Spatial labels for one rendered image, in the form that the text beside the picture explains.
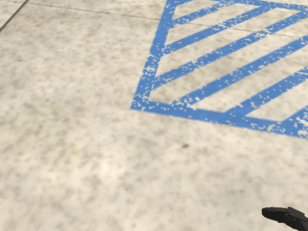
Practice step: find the right robot hand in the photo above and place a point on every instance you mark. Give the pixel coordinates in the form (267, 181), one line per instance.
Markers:
(290, 216)

